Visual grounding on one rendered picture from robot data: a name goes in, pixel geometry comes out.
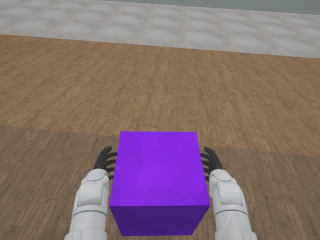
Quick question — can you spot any robot right forearm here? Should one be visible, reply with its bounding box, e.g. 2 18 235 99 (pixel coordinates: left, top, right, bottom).
209 169 257 240

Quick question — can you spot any robot left forearm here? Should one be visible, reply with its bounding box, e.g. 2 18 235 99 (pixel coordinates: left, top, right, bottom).
64 168 109 240

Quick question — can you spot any right robot hand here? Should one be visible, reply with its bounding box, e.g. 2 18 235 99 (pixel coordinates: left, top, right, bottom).
200 147 223 182

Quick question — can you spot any carton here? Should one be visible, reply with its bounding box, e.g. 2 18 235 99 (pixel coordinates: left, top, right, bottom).
109 131 211 236

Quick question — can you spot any left robot hand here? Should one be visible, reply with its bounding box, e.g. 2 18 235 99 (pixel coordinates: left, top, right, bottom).
93 146 118 180

